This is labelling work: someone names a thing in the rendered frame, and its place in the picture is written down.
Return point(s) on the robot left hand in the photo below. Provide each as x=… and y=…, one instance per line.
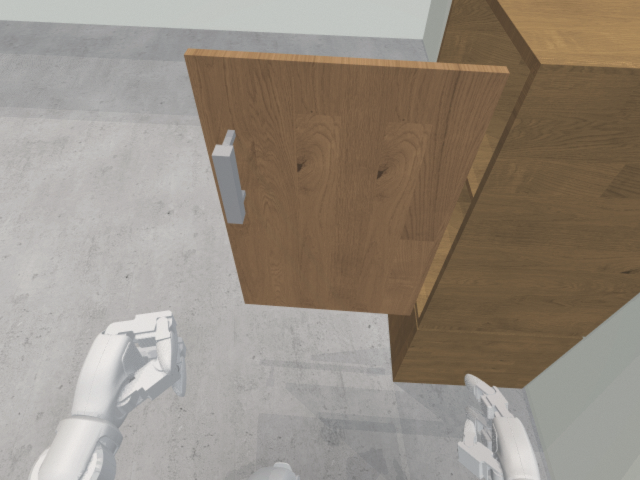
x=103, y=389

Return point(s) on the robot left shin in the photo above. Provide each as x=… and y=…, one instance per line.
x=284, y=465

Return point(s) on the robot left forearm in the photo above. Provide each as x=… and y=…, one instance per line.
x=83, y=449

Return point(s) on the handle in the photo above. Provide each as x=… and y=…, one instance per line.
x=225, y=165

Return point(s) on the robot right hand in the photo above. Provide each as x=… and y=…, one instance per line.
x=506, y=452

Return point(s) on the cupboard door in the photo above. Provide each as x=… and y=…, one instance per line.
x=352, y=168

